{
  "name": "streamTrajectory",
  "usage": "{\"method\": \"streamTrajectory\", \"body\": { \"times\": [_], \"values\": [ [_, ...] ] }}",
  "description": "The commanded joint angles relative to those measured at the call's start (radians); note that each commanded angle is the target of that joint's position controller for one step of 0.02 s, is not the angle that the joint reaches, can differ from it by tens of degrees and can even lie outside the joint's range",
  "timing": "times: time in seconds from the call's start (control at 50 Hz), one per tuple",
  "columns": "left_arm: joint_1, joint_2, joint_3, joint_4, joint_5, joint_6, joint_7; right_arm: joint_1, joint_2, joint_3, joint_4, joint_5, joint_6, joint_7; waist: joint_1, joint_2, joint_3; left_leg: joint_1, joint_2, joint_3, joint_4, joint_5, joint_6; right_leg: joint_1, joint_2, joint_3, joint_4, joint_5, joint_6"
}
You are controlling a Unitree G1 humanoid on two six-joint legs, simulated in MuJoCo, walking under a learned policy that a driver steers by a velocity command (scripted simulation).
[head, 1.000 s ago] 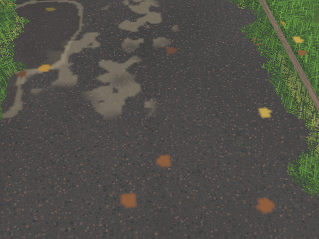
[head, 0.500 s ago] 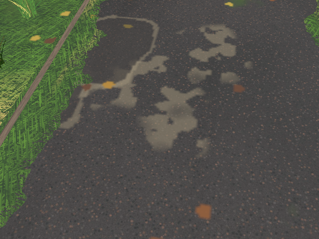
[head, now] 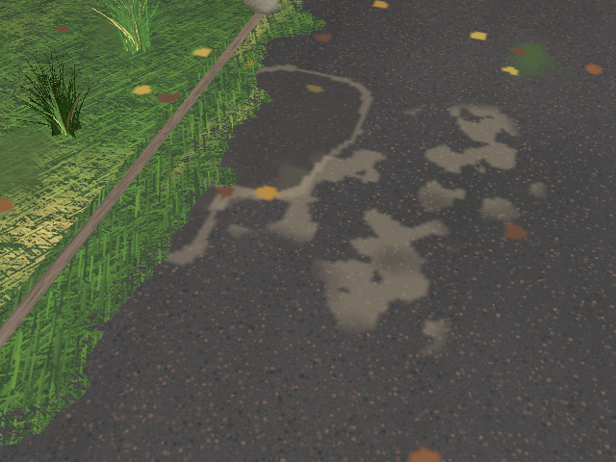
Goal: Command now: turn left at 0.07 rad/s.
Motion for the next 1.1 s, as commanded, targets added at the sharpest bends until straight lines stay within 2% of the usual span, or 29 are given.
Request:
{"method": "streamTrajectory", "body": {
  "times": [0.02, 0.14, 0.32, 0.68, 1.08, 1.1],
  "values": [
    [-0.029, 0.104, 0.026, -0.03, -0.001, -0.019, 0.004, -0.001, -0.143, -0.037, -0.044, 0.006, -0.016, -0.008, -0.013, 0.054, 0.009, -0.08, 0.105, -0.118, -0.159, 0.045, 0.035, 0.061, -0.019, 0.025, -0.043, 0.083, -0.007],
    [-0.015, 0.104, 0.026, 0.035, -0.01, -0.023, 0.011, 0.013, -0.127, -0.039, -0.011, 0.012, -0.012, -0.011, -0.015, 0.017, -0.028, -0.026, 0.083, -0.085, -0.124, 0.198, 0.034, 0.085, -0.023, 0.025, -0.039, 0.141, -0.007],
    [-0.017, 0.106, 0.026, 0.117, -0.016, -0.009, 0.026, 0.038, -0.124, -0.043, 0.065, 0.017, -0.012, -0.014, -0.012, 0.026, -0.029, -0.015, 0.065, -0.055, -0.117, 0.27, 0.022, 0.112, -0.02, 0.02, -0.03, 0.17, -0.019],
    [-0.014, 0.08, 0.023, 0.231, -0.018, 0.006, 0.038, 0.091, -0.115, -0.028, 0.213, 0.021, -0.018, -0.028, -0.013, 0.022, 0.011, -0.032, 0.049, -0.028, -0.144, 0.192, 0.008, 0.108, -0.003, 0.009, -0.051, 0.129, -0.025],
    [0.047, 0.046, 0.011, 0.282, -0.019, 0.009, 0.043, 0.144, -0.084, -0.009, 0.304, 0.023, -0.02, -0.03, -0.018, 0.021, 0.034, -0.047, 0.042, -0.012, -0.158, 0.144, 0.005, 0.088, 0.007, 0.006, -0.057, 0.101, -0.029],
    [0.065, 0.033, 0.008, 0.291, -0.019, 0.011, 0.044, 0.162, -0.078, -0.008, 0.315, 0.024, -0.018, -0.031, -0.019, 0.029, 0.012, -0.039, 0.036, -0.009, -0.17, 0.04, 0.009, 0.095, 0.022, -0.013, -0.049, 0.016, -0.03]
  ]
}}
